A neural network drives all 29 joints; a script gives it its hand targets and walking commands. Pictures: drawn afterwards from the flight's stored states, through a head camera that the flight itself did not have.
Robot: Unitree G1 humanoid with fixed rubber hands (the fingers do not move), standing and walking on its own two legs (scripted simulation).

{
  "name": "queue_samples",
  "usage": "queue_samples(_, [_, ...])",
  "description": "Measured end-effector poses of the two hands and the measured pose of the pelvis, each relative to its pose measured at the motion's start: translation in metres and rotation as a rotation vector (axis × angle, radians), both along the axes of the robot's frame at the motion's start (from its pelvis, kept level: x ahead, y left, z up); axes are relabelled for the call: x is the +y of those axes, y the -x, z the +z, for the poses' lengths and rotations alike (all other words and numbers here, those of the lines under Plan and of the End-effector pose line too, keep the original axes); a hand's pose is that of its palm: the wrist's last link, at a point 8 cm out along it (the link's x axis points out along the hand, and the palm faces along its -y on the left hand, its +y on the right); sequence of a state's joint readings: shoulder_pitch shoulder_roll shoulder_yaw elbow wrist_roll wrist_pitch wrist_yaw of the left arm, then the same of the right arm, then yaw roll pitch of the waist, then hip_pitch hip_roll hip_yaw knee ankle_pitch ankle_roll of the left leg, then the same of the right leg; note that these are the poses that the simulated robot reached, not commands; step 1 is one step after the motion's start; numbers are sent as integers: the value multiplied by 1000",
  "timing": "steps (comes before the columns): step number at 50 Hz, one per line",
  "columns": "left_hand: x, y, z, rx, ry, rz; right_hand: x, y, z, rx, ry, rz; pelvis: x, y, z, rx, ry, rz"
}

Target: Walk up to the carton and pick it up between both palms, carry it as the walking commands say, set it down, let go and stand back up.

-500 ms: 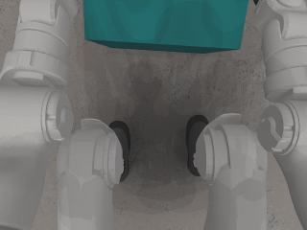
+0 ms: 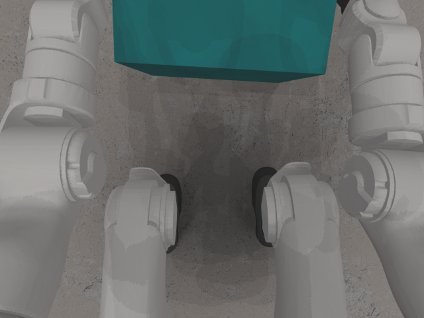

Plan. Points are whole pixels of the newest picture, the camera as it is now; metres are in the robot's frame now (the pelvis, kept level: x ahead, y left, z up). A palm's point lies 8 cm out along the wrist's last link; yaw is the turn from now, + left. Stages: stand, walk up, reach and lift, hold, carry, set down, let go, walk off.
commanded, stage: reach and lift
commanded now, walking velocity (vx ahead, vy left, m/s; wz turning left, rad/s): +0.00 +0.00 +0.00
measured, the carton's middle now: out of the picture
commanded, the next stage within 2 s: none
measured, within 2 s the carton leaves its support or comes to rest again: neither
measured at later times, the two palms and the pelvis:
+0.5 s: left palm out of the picture +0.57 +0.15 -0.06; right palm out of the picture +0.54 -0.20 -0.07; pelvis +0.00 +0.00 +0.04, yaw +0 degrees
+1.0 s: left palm out of the picture +0.56 +0.15 +0.01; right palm out of the picture +0.52 -0.20 +0.01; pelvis +0.01 +0.00 +0.09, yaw +0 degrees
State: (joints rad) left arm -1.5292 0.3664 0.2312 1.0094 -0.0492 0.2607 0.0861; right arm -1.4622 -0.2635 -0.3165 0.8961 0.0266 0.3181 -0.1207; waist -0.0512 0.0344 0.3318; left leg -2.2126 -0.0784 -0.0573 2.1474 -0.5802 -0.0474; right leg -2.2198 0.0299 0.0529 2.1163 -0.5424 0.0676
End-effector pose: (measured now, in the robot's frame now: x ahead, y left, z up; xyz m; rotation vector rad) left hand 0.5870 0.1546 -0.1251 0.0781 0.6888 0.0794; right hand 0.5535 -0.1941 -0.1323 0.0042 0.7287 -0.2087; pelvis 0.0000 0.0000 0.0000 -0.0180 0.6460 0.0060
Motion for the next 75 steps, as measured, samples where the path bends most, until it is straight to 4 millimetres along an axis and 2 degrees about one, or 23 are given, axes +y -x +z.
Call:
queue_samples(8, [-9,-5,11,-9,32,-7,-8,3,16,-15,8,-34,4,-8,13,69,6,5])
queue_samples(15, [-12,2,19,-16,42,-4,-11,10,25,-23,2,-48,6,-10,23,106,1,2])
queue_samples(29, [-8,16,75,-16,43,19,-8,19,82,-26,4,-33,1,-2,51,137,-7,1])
queue_samples(41, [-12,21,100,-6,42,1,-10,31,106,-19,11,-49,3,-4,74,170,-5,-1])
queue_samples(57, [-5,44,157,-2,44,26,-4,46,165,-16,6,-38,4,-10,110,157,-1,3])
queue_samples(75, [-7,53,205,-8,45,19,-5,58,212,-25,6,-50,7,-15,144,122,-2,1])
